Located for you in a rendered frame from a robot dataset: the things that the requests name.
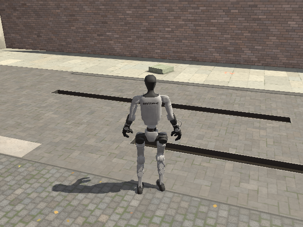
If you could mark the robot left hand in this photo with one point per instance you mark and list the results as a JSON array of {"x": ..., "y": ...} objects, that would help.
[{"x": 126, "y": 131}]

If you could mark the left robot upper arm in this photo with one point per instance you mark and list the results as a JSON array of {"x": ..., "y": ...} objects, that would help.
[{"x": 133, "y": 107}]

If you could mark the robot right hand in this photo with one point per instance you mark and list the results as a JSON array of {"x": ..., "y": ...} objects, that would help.
[{"x": 176, "y": 133}]

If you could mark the robot head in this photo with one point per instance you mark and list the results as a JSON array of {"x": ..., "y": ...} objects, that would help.
[{"x": 150, "y": 82}]

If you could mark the right robot forearm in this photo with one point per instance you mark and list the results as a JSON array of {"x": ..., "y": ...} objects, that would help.
[{"x": 175, "y": 124}]

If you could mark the right robot upper arm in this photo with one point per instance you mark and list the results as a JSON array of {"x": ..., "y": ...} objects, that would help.
[{"x": 165, "y": 99}]

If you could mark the humanoid robot torso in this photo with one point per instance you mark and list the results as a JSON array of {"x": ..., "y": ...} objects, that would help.
[{"x": 151, "y": 115}]

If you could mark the left robot forearm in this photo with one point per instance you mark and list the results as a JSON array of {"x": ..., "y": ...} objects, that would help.
[{"x": 127, "y": 123}]

